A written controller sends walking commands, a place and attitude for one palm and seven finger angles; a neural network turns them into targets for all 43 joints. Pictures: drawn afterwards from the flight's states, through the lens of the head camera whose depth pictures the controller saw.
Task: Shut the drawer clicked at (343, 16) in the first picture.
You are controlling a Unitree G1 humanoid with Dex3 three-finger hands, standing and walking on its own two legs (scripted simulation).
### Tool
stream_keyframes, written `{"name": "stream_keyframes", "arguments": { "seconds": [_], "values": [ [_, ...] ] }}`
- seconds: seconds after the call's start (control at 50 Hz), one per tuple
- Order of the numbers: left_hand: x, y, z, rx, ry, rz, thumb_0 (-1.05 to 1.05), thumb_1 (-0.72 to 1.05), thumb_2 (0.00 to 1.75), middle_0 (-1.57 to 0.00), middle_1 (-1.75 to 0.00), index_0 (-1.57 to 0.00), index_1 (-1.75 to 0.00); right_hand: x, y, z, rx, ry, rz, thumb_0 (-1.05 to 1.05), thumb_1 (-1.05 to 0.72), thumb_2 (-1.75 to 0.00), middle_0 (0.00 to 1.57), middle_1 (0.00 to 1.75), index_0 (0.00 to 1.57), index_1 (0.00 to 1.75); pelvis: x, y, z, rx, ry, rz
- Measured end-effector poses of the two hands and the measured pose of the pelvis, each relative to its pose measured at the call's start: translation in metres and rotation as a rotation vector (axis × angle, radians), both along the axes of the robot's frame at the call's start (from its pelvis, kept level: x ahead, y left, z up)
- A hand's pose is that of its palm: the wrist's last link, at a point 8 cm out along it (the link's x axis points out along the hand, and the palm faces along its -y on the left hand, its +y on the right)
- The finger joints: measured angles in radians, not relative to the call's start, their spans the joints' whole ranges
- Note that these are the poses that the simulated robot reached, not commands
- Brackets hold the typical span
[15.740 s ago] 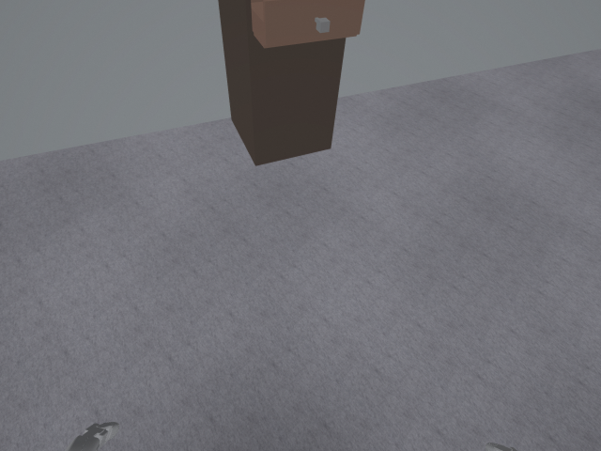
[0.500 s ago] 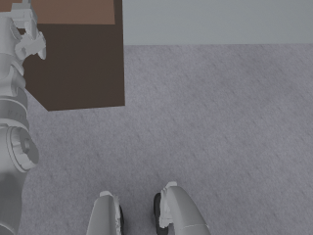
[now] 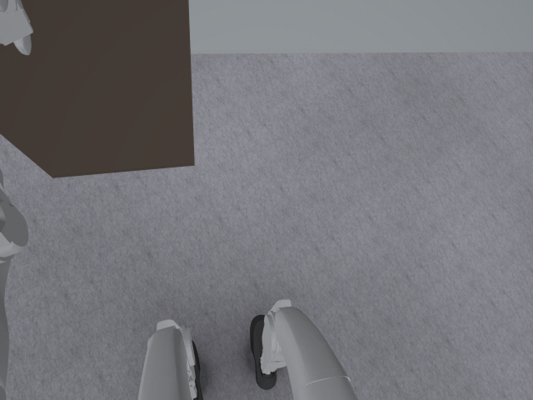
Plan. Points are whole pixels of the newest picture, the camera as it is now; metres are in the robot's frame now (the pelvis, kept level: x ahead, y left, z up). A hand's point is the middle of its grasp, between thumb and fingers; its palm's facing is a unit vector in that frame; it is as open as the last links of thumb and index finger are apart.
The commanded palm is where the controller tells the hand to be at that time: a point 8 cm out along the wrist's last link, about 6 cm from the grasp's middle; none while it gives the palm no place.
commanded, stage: push the drawer shut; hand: left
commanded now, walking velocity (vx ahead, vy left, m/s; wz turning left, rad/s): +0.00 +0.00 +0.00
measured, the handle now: out of the picture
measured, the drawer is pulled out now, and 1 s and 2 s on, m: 0.00 0.00 0.00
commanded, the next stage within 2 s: pull the fist back off the drawer in 0.08 s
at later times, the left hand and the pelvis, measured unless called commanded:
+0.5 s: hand (19, 13) +0.59 +0.22 +0.08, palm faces +0.02 -1.00 -0.04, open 3.3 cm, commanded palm +0.60 +0.22 +0.08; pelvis -0.02 +0.01 +0.00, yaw +0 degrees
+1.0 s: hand (28, 16) +0.58 +0.20 +0.08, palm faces +0.05 -1.00 -0.03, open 3.3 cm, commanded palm +0.54 +0.23 +0.09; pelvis +0.02 +0.00 +0.02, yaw -1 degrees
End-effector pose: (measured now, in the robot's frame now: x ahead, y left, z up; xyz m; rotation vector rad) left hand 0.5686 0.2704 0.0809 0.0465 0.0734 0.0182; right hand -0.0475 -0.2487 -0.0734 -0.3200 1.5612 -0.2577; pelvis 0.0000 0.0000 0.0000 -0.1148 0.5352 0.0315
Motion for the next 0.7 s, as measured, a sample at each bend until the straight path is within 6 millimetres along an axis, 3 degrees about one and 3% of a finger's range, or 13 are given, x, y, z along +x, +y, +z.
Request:
{"name": "stream_keyframes", "arguments": {
  "seconds": [0.5, 0.7],
  "values": [
    [-0.001, -0.002, 0.001, -0.003, -0.004, 0.000, 0.07, 0.77, 1.00, -1.40, -1.60, -1.40, -1.60, -0.020, 0.006, 0.004, -0.018, -0.015, 0.009, 0.00, -0.91, -0.90, 0.20, 0.30, 0.20, 0.30, -0.015, 0.005, -0.004, -0.007, 0.006, 0.001],
    [-0.003, -0.010, 0.001, -0.015, -0.021, -0.008, 0.05, 0.84, 0.95, -1.40, -1.60, -1.40, -1.60, -0.012, 0.011, 0.003, 0.023, -0.009, -0.010, 0.00, -0.91, -0.90, 0.20, 0.30, 0.20, 0.30, -0.007, 0.006, 0.002, 0.001, -0.005, -0.010]
  ]
}}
